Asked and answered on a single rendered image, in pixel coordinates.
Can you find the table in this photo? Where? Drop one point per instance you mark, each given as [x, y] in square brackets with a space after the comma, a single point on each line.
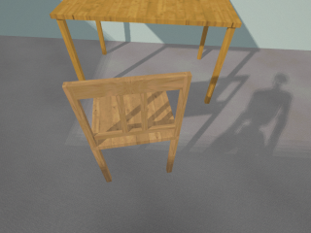
[216, 13]

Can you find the chair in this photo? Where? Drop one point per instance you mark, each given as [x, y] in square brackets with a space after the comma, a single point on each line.
[129, 111]

